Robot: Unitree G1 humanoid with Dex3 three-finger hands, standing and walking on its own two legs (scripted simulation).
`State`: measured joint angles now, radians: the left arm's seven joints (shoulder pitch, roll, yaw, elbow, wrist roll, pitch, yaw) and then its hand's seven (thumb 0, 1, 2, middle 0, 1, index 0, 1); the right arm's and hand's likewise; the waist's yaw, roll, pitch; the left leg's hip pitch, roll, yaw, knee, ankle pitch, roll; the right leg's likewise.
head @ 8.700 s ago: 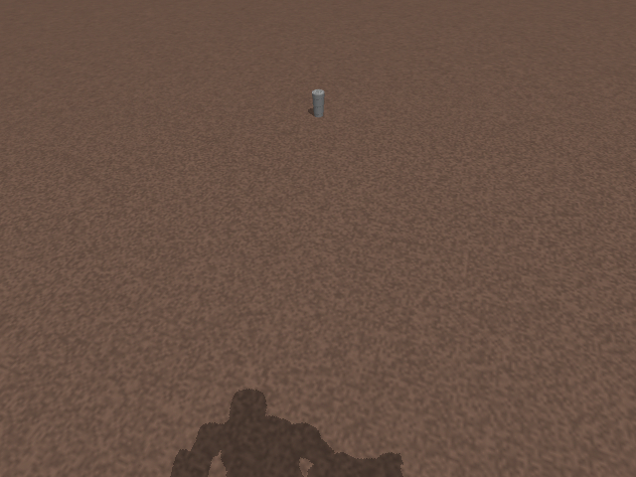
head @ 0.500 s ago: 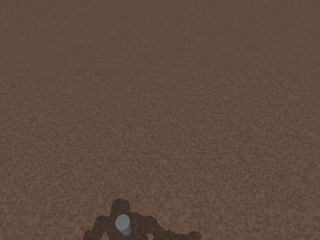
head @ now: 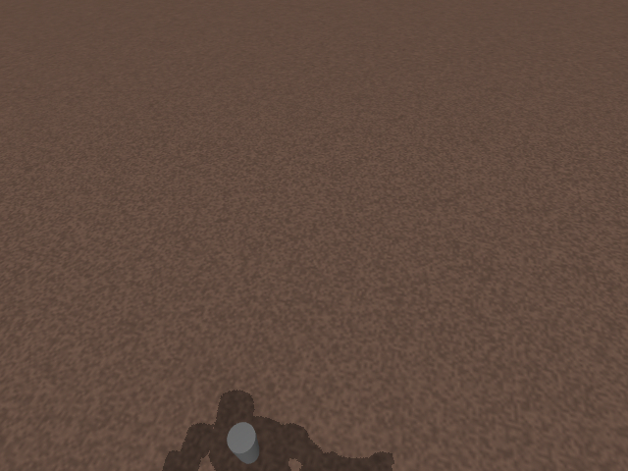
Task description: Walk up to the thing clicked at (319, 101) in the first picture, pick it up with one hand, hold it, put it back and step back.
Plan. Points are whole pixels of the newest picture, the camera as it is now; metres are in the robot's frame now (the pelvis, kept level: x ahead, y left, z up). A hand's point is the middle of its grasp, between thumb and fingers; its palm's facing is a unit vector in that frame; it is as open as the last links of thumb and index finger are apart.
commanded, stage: go down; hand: left
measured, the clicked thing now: (245, 445) +0.35 +0.23 -0.71
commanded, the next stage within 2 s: none
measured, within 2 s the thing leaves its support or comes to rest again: neither
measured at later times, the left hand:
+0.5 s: hand out of the picture +0.15 +0.28 -0.18, palm faces +0.07 -0.94 -0.33, open 14.9 cm
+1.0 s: hand out of the picture +0.12 +0.30 -0.22, palm faces +0.13 -0.94 -0.31, open 17.4 cm
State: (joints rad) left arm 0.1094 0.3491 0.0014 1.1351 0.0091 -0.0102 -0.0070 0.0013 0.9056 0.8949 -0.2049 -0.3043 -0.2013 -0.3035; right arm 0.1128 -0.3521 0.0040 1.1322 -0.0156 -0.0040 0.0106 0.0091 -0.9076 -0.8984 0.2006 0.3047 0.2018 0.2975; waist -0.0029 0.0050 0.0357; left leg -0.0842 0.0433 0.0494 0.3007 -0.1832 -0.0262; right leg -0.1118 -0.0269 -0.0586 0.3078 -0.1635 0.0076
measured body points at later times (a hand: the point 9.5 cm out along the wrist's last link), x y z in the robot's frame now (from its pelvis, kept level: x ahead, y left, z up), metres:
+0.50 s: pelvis -0.02 +0.01 -0.04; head +0.05 +0.02 +0.40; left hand +0.14 +0.33 -0.16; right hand +0.09 -0.26 -0.15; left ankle -0.01 +0.13 -0.75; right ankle +0.00 -0.12 -0.75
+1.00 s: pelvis -0.03 +0.01 -0.10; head +0.06 +0.04 +0.34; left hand +0.12 +0.35 -0.19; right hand +0.15 -0.23 -0.17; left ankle -0.01 +0.13 -0.75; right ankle +0.00 -0.12 -0.75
